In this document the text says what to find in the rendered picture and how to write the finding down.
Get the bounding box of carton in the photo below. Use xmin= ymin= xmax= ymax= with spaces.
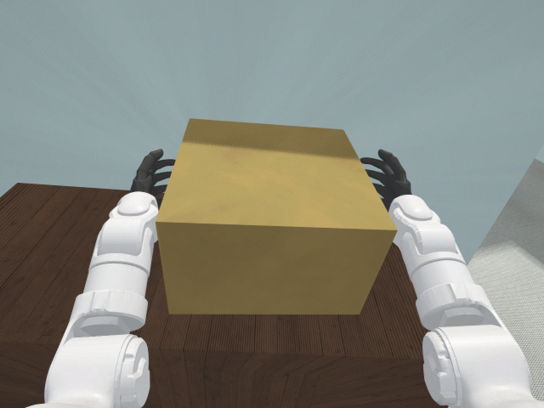
xmin=156 ymin=118 xmax=398 ymax=315

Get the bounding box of robot left forearm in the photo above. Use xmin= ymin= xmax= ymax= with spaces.
xmin=44 ymin=192 xmax=158 ymax=404

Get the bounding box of pedestal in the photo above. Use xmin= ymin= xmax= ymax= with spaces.
xmin=0 ymin=183 xmax=449 ymax=408

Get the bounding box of robot right upper arm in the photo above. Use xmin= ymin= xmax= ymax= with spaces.
xmin=422 ymin=325 xmax=544 ymax=408

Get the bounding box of robot left upper arm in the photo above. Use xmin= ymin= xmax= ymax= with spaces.
xmin=26 ymin=334 xmax=150 ymax=408

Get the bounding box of robot left hand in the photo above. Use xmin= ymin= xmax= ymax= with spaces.
xmin=129 ymin=149 xmax=176 ymax=207

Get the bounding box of robot right hand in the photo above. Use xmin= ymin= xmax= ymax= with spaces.
xmin=360 ymin=149 xmax=412 ymax=211

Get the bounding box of robot right forearm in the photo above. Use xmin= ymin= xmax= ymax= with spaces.
xmin=388 ymin=195 xmax=532 ymax=394

